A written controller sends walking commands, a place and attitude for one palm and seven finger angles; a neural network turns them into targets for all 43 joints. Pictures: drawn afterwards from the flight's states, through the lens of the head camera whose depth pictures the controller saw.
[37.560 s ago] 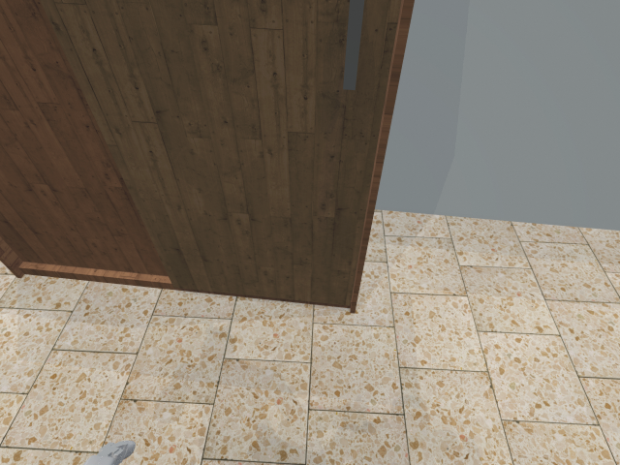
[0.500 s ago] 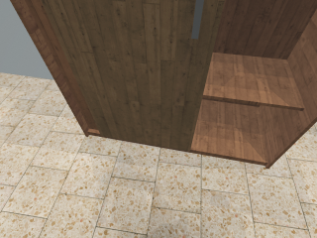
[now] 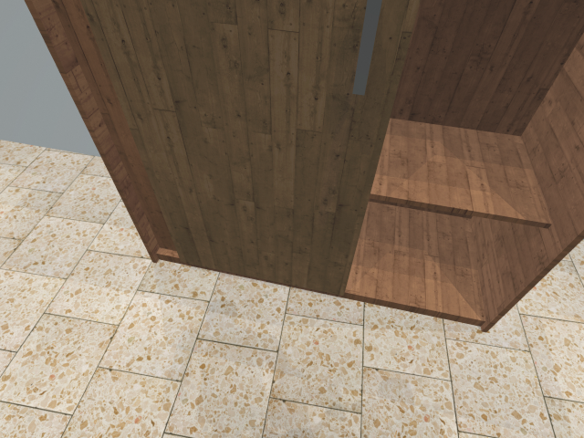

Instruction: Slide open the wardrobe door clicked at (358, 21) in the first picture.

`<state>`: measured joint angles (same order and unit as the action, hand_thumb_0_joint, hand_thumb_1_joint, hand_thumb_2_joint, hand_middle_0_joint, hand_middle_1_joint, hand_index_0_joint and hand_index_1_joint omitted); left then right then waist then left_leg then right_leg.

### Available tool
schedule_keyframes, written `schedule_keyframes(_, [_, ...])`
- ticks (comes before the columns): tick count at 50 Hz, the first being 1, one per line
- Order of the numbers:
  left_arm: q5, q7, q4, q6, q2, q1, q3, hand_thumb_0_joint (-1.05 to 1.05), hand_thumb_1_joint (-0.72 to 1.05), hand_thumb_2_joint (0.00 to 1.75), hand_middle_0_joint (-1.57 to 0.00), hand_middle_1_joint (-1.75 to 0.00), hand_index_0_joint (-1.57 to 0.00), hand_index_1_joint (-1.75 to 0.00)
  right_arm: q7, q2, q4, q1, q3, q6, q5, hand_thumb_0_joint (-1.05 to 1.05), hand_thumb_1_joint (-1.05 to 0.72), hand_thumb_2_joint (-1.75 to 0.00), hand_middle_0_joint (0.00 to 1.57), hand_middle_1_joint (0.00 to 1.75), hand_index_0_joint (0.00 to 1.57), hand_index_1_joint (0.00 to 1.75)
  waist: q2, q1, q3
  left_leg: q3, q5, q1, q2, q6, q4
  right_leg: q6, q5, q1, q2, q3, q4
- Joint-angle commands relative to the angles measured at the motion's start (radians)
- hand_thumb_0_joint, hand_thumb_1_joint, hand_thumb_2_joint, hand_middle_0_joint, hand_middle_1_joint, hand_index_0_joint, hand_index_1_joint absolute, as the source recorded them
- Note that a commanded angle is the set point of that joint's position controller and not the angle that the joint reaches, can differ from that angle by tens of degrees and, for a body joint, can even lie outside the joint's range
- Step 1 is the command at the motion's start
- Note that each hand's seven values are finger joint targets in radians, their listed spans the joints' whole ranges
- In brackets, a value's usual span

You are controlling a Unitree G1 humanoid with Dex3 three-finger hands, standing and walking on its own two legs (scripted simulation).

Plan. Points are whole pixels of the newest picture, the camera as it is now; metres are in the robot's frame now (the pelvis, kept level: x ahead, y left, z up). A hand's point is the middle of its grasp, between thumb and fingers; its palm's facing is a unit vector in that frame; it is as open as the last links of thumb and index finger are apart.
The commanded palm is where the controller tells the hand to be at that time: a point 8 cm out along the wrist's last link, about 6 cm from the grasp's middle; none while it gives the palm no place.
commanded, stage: let the arm hang, fingers relaxed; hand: right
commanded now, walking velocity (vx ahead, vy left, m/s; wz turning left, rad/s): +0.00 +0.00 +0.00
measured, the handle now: (368, 38) +0.72 -0.08 +0.22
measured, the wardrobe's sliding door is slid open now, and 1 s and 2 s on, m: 0.52 0.52 0.52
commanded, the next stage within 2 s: look to check the result in 0.10 s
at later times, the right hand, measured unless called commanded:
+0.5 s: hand out of the picture +0.09 -0.24 -0.15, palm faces -0.01 +0.94 -0.34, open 7.4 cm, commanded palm none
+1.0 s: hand out of the picture +0.12 -0.21 -0.15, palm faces -0.02 +0.95 -0.32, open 7.4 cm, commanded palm none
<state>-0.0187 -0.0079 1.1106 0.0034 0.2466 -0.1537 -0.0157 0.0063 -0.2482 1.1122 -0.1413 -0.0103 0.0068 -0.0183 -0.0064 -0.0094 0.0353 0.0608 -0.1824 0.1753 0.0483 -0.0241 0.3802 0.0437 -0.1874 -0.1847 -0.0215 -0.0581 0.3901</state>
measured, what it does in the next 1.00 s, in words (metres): stands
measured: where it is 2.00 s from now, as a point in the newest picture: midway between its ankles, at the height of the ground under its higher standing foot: outside the picture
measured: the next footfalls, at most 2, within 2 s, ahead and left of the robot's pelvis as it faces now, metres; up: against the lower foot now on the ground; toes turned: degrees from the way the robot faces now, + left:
none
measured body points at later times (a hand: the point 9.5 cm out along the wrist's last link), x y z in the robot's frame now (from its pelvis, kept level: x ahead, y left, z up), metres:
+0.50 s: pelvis +0.02 +0.01 +0.00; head +0.04 +0.01 +0.45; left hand +0.11 +0.30 -0.13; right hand +0.09 -0.29 -0.13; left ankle +0.01 +0.14 -0.74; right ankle +0.02 -0.09 -0.74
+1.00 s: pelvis +0.04 +0.03 +0.01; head +0.05 +0.03 +0.45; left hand +0.12 +0.32 -0.13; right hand +0.12 -0.26 -0.13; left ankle +0.01 +0.14 -0.74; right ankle +0.02 -0.09 -0.74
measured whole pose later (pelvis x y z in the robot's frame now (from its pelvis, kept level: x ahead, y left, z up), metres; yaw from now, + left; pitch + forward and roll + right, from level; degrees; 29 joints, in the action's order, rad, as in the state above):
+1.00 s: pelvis +0.04 +0.03 +0.01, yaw +0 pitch -1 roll +0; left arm -0.02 -0.01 1.13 0.00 0.32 -0.09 0.00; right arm 0.00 -0.31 1.13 -0.10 -0.01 0.01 -0.01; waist 0.00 -0.01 0.04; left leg 0.08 -0.19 0.07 0.01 0.01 0.28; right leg 0.00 -0.19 -0.08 0.01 -0.04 0.29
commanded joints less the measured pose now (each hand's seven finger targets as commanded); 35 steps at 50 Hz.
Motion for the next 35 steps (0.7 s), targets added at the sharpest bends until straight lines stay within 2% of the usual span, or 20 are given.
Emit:
schedule_keyframes(1, [0.000, -0.007, -0.044, 0.022, 0.184, 0.023, -0.026, 0.00, 0.90, 0.90, -0.20, -0.30, -0.20, -0.30, 0.008, -0.189, -0.041, 0.010, -0.035, 0.024, 0.004, 0.00, -0.90, -0.90, 0.20, 0.30, 0.20, 0.30, -0.023, 0.006, -0.044, -0.083, 0.029, -0.031, 0.086, 0.044, -0.072, -0.009, 0.094, 0.003, 0.142, 0.142, -0.105])
schedule_keyframes(15, [0.003, -0.007, -0.047, 0.025, 0.255, 0.088, -0.026, 0.00, 0.90, 0.90, -0.20, -0.30, -0.20, -0.30, 0.003, -0.246, -0.033, 0.057, -0.036, 0.030, 0.006, 0.00, -0.90, -0.90, 0.20, 0.30, 0.20, 0.30, -0.001, 0.002, -0.079, -0.084, 0.098, -0.069, 0.098, 0.048, -0.105, -0.012, 0.173, 0.074, 0.154, 0.143, -0.114])
schedule_keyframes(24, [0.004, -0.005, -0.047, 0.023, 0.279, 0.107, -0.024, 0.00, 0.90, 0.90, -0.20, -0.30, -0.20, -0.30, 0.003, -0.274, -0.032, 0.076, -0.034, 0.033, 0.007, 0.00, -0.90, -0.90, 0.20, 0.30, 0.20, 0.30, 0.011, 0.003, -0.087, -0.084, 0.168, -0.093, 0.106, 0.050, -0.112, -0.017, 0.222, 0.095, 0.157, 0.137, -0.115])
schedule_keyframes(27, [0.005, -0.005, -0.048, 0.024, 0.281, 0.105, -0.023, 0.00, 0.90, 0.90, -0.20, -0.30, -0.20, -0.30, 0.004, -0.279, -0.037, 0.070, -0.036, 0.036, 0.006, 0.00, -0.90, -0.90, 0.20, 0.30, 0.20, 0.30, 0.030, 0.003, -0.110, -0.083, 0.204, -0.109, 0.106, 0.051, -0.112, -0.016, 0.244, 0.111, 0.158, 0.135, -0.107])
schedule_keyframes(31, [0.004, -0.007, -0.047, 0.024, 0.283, 0.110, -0.021, 0.00, 0.90, 0.90, -0.20, -0.30, -0.20, -0.30, 0.005, -0.278, -0.037, 0.080, -0.034, 0.034, 0.008, 0.00, -0.90, -0.90, 0.20, 0.30, 0.20, 0.30, 0.000, 0.003, -0.091, -0.083, 0.224, -0.111, 0.107, 0.052, -0.109, -0.020, 0.267, 0.109, 0.159, 0.131, -0.114])
schedule_keyframes(35, [0.004, -0.006, -0.046, 0.023, 0.281, 0.112, -0.020, 0.00, 0.90, 0.90, -0.20, -0.30, -0.20, -0.30, 0.005, -0.278, -0.038, 0.082, -0.034, 0.033, 0.007, 0.00, -0.90, -0.90, 0.20, 0.30, 0.20, 0.30, 0.006, 0.004, -0.077, -0.087, 0.204, -0.106, 0.106, 0.053, -0.119, -0.021, 0.243, 0.105, 0.158, 0.132, -0.121])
